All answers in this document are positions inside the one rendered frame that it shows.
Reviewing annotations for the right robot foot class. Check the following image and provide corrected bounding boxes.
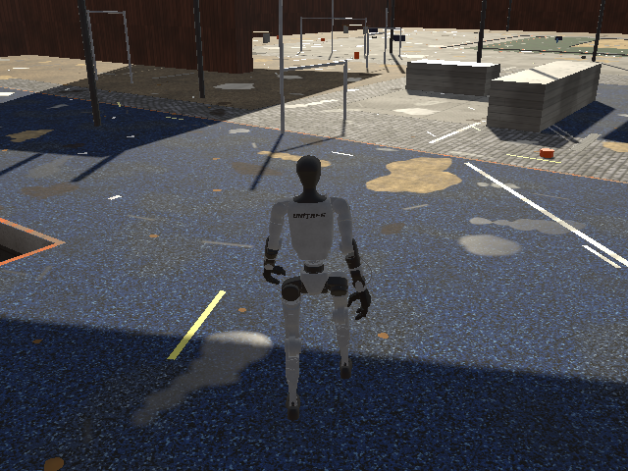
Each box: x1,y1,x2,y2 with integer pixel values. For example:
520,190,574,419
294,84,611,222
340,358,352,379

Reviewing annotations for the robot right forearm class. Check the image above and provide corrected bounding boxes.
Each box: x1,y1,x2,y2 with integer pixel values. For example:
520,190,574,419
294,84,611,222
345,238,367,292

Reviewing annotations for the right robot upper arm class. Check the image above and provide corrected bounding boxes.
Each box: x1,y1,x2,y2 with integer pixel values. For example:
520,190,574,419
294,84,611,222
330,197,354,254

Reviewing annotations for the robot torso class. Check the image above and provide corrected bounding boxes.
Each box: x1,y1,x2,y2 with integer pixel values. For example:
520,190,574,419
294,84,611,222
288,193,335,294

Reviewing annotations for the left robot hand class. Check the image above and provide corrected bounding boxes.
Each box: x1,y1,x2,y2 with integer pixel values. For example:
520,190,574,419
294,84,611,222
263,266,286,285

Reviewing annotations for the left robot upper arm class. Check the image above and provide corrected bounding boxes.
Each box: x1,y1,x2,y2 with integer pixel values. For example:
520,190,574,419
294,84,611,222
267,198,290,250

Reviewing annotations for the right robot hand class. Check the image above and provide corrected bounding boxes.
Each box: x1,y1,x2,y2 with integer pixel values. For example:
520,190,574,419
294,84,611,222
347,288,371,320

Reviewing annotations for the robot left forearm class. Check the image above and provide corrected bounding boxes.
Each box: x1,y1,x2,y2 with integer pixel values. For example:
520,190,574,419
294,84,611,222
263,236,279,270

